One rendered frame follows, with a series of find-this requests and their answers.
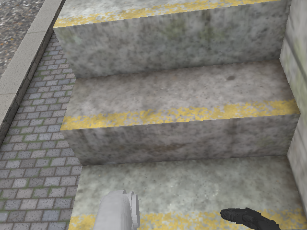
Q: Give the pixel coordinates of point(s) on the robot right hand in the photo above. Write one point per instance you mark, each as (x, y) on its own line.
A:
(250, 218)

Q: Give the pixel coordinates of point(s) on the left robot thigh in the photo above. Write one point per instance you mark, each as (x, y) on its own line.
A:
(118, 210)

